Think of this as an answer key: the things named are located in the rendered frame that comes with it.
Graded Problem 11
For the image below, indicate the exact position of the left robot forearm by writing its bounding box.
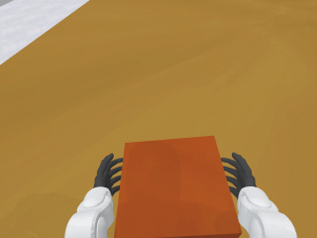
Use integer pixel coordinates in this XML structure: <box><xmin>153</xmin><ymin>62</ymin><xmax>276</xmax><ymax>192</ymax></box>
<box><xmin>64</xmin><ymin>186</ymin><xmax>115</xmax><ymax>238</ymax></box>

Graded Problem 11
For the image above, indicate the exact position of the robot left hand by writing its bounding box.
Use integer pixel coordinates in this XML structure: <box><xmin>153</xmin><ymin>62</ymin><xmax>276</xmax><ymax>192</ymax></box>
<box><xmin>93</xmin><ymin>153</ymin><xmax>123</xmax><ymax>196</ymax></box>

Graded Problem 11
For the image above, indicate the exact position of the robot right hand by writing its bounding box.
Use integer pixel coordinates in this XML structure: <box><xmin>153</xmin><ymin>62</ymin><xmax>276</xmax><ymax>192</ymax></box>
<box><xmin>221</xmin><ymin>152</ymin><xmax>257</xmax><ymax>200</ymax></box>

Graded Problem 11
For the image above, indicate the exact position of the carton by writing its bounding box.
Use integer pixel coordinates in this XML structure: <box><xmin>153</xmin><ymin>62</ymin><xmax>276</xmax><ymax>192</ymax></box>
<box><xmin>114</xmin><ymin>135</ymin><xmax>242</xmax><ymax>238</ymax></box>

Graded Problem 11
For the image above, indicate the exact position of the right robot forearm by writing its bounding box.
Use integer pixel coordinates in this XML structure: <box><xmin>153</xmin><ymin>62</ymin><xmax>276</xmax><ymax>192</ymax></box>
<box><xmin>237</xmin><ymin>186</ymin><xmax>297</xmax><ymax>238</ymax></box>

